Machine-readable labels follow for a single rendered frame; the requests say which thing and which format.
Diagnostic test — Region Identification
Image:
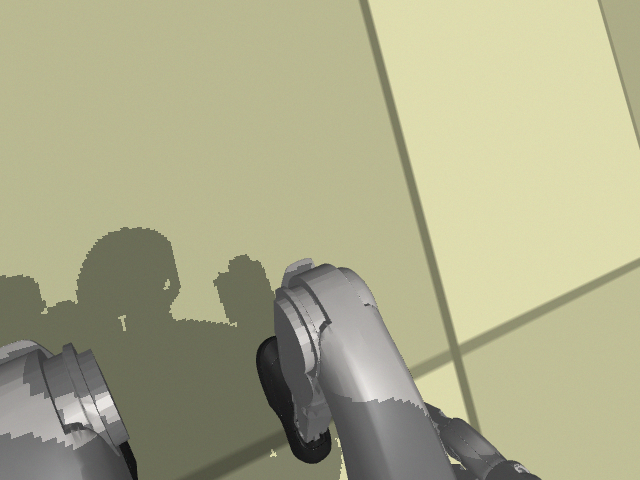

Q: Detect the right robot foot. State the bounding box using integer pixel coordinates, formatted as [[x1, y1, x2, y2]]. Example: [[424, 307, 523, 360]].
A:
[[256, 336, 331, 464]]

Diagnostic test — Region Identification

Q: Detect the left robot foot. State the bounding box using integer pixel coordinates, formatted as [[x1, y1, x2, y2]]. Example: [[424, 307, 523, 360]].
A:
[[119, 441, 138, 480]]

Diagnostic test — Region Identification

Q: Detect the right robot hand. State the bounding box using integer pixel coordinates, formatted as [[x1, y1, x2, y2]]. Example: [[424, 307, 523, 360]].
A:
[[424, 402, 507, 480]]

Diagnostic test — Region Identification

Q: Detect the right robot arm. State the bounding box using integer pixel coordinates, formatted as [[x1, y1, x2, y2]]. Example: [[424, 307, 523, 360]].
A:
[[485, 460, 542, 480]]

